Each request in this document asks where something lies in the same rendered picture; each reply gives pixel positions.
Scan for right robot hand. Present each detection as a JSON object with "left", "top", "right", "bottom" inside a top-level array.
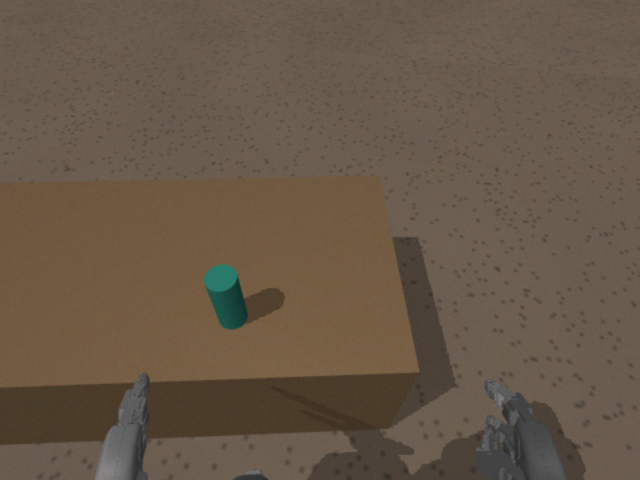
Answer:
[{"left": 476, "top": 379, "right": 567, "bottom": 480}]

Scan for can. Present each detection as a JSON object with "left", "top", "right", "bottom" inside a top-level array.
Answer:
[{"left": 204, "top": 264, "right": 248, "bottom": 330}]

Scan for left robot hand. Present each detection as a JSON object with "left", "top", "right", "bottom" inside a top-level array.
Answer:
[{"left": 94, "top": 373, "right": 165, "bottom": 480}]

